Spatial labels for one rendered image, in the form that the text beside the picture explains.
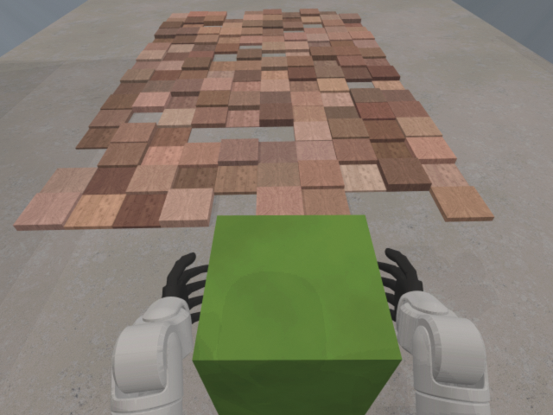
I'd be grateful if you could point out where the right robot forearm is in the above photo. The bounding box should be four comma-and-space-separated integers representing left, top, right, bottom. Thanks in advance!
396, 290, 491, 415

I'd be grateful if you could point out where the left robot forearm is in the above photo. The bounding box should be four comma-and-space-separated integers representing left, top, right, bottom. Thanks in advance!
111, 297, 194, 415

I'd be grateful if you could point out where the robot left hand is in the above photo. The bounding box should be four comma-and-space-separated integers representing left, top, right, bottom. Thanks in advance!
162, 252, 208, 324

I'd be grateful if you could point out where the robot right hand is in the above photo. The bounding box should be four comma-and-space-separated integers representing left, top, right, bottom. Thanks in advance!
377, 248, 423, 322

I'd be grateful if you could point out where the carton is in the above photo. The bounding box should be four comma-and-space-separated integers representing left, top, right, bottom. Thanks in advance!
192, 215, 402, 415

